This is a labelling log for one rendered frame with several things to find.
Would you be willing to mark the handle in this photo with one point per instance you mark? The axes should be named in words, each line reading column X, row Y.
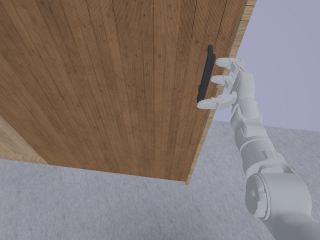
column 202, row 89

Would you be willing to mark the right robot upper arm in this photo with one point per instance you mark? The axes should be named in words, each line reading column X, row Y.
column 282, row 202

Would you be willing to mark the robot right forearm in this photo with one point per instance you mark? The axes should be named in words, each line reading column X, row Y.
column 253, row 143

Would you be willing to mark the robot right hand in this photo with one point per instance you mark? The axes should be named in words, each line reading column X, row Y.
column 243, row 86

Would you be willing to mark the wardrobe door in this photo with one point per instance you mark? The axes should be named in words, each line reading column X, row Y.
column 12, row 142
column 112, row 85

